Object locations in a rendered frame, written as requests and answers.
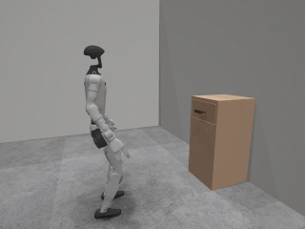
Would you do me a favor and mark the robot left forearm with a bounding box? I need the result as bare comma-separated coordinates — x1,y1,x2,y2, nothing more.
102,114,109,121

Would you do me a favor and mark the robot right forearm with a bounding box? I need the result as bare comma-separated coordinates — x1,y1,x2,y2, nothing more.
88,104,115,142

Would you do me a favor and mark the robot left hand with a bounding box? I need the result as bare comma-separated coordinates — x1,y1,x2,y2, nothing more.
105,118,117,131

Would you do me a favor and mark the handle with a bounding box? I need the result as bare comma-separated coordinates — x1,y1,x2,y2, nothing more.
194,109,206,115

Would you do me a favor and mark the humanoid robot torso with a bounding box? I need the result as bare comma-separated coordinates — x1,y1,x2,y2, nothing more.
84,72,107,138

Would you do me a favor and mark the right robot upper arm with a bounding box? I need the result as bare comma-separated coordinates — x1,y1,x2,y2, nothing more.
85,74,101,113

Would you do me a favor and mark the right robot shin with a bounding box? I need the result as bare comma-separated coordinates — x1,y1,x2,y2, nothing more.
101,173,123,213

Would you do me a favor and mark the cabinet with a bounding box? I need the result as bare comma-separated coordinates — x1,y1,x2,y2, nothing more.
188,94,256,191

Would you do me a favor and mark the drawer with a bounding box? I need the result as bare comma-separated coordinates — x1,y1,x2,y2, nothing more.
192,99,216,124

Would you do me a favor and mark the robot right hand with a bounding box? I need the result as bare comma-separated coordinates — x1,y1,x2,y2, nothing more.
109,137,131,164

